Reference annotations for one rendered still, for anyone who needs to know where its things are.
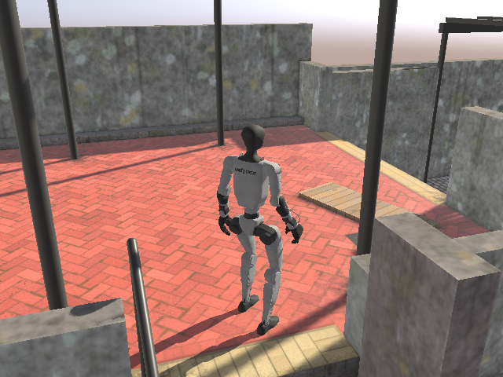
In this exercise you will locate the right robot thigh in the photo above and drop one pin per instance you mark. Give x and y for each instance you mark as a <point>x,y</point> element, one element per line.
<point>271,237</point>

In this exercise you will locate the left robot shin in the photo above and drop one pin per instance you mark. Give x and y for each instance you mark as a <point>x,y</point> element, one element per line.
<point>247,275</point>

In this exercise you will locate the right robot hand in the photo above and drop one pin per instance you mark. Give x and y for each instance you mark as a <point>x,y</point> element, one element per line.
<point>297,232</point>

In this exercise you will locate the right robot upper arm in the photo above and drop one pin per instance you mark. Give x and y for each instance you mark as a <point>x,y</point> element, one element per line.
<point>273,171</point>

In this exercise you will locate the robot left forearm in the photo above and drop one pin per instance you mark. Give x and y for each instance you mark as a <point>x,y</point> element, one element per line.
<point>223,205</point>

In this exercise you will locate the left robot upper arm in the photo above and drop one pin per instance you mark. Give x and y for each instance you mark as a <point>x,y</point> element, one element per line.
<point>227,173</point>

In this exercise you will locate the left robot hand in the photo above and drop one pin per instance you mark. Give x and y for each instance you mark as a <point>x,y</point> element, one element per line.
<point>221,223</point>

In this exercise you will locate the robot right forearm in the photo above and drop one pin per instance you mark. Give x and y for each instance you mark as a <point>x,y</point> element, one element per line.
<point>286,214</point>

